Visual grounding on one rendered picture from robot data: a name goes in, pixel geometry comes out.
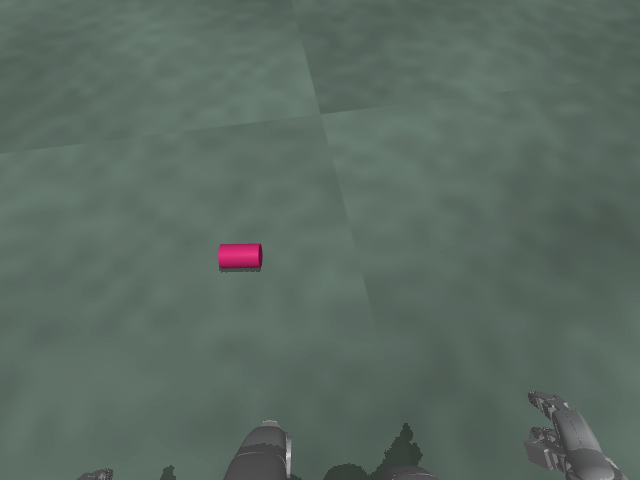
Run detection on right robot arm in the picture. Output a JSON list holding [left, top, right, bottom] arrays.
[[564, 448, 628, 480]]

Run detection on right robot hand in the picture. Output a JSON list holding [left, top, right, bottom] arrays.
[[524, 391, 603, 473]]

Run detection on can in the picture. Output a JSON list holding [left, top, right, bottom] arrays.
[[218, 244, 262, 268]]

